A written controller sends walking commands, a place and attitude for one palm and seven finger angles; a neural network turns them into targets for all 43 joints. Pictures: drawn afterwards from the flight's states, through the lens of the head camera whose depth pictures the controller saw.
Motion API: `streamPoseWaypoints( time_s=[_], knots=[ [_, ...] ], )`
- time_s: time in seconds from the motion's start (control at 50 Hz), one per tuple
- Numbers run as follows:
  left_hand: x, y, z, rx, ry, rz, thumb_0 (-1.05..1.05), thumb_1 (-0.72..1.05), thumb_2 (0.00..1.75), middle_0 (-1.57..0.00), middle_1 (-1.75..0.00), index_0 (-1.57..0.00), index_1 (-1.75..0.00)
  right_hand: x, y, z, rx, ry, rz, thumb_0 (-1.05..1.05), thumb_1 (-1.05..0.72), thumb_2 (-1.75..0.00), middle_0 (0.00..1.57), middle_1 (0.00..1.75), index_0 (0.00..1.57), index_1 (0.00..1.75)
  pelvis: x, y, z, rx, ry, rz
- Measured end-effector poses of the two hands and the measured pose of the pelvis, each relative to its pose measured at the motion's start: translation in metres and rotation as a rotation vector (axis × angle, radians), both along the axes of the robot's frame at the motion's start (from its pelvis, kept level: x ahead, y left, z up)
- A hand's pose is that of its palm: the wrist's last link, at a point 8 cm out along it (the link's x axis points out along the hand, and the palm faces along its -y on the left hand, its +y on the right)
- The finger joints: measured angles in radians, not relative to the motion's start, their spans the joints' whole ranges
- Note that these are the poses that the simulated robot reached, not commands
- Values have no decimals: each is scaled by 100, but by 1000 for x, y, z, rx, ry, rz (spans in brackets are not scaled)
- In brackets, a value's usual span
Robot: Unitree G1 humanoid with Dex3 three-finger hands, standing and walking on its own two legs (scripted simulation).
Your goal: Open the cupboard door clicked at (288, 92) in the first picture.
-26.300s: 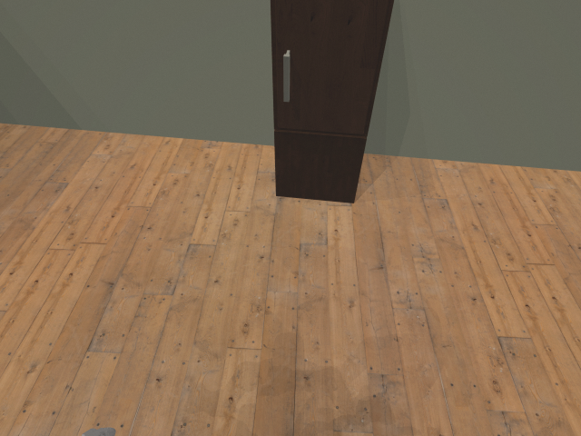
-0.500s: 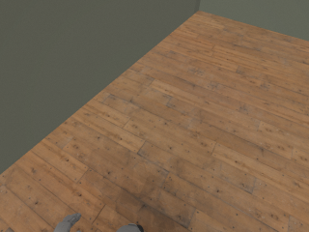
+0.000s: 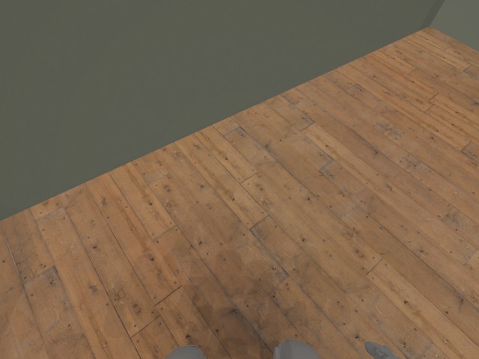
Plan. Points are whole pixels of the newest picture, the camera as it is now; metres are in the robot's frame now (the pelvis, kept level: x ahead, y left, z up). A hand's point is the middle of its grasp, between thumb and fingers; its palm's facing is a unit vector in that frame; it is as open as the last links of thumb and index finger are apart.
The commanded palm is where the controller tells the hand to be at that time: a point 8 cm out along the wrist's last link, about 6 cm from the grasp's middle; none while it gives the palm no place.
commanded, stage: turn to face it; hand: left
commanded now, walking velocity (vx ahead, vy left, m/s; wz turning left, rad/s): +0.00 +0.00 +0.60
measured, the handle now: out of the picture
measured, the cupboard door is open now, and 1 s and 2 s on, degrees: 53 53 53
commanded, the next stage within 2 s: none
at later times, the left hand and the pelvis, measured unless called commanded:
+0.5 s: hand out of the picture +0.02 +0.18 -0.18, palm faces +0.34 -0.92 -0.22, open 7.4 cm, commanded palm none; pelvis +0.03 -0.04 +0.00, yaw +18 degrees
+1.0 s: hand out of the picture +0.01 +0.13 -0.15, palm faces +0.57 -0.79 -0.24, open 7.4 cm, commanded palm none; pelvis +0.06 -0.08 +0.01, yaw +37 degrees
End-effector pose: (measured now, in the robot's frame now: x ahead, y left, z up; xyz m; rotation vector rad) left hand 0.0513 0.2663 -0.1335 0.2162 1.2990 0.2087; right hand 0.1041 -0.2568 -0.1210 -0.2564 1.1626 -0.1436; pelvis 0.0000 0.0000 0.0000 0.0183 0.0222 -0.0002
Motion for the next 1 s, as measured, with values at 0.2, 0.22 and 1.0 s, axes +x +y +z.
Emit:
streamPoseWaypoints(
  time_s=[0.2, 0.22, 1.0],
  knots=[
    [6, -41, 21, 41, -140, 79, 0, 91, 90, -20, -29, -20, -30, 31, -29, -15, 53, 50, 75, 1, -91, -90, 20, 30, 20, 30, 12, -40, 0, 6, -10, 133],
    [3, -45, 23, 36, -128, 91, 0, 91, 90, -20, -29, -20, -30, 36, -30, -12, 55, 49, 82, 1, -91, -90, 20, 30, 20, 30, 14, -42, 3, 9, -8, 144],
    [-72, -106, 19, 2, -102, 567, 0, 91, 90, -21, -29, -20, -30, 174, 9, 6, 10, 90, 545, 1, -91, -90, 20, 30, 19, 30, 63, -78, 14, 15, -5, 638]
  ],
)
